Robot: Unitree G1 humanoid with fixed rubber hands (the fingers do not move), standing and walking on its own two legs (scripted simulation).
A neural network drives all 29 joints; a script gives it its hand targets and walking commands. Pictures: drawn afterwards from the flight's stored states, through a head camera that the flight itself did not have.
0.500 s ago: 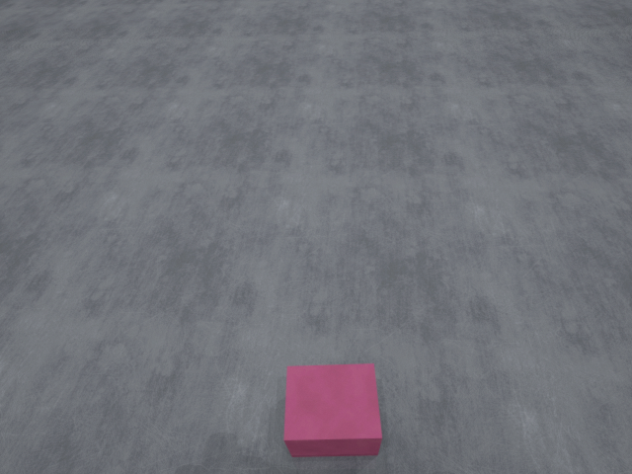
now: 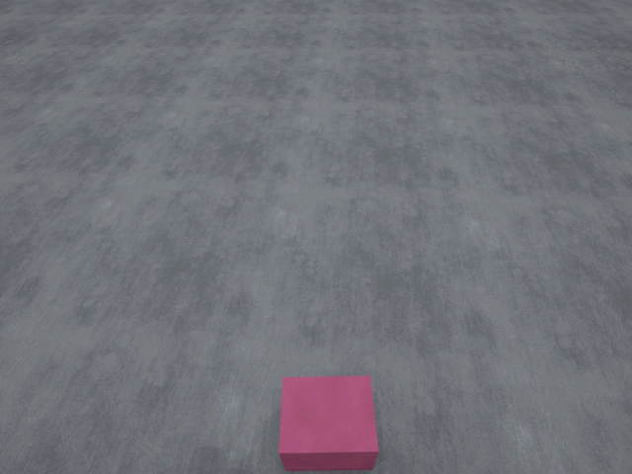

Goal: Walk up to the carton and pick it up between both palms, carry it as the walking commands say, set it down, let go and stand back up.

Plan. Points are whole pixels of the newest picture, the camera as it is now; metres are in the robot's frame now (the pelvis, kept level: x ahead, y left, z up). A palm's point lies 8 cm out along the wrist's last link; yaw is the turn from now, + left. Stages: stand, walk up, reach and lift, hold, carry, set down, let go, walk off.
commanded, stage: stand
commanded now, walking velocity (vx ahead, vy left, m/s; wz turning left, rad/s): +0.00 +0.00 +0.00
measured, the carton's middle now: (328, 423) +0.42 +0.01 -0.68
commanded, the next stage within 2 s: reach and lift in 0.74 s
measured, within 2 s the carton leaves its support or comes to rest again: neither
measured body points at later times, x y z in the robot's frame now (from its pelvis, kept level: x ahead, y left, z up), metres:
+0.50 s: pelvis -0.01 +0.00 +0.00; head +0.00 +0.00 +0.45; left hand -0.04 +0.22 -0.16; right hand -0.06 -0.20 -0.16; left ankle -0.03 +0.14 -0.74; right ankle -0.01 -0.12 -0.74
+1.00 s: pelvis -0.04 +0.00 -0.03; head +0.01 +0.00 +0.42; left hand +0.15 +0.24 -0.14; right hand +0.16 -0.22 -0.14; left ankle -0.03 +0.14 -0.74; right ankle -0.01 -0.12 -0.74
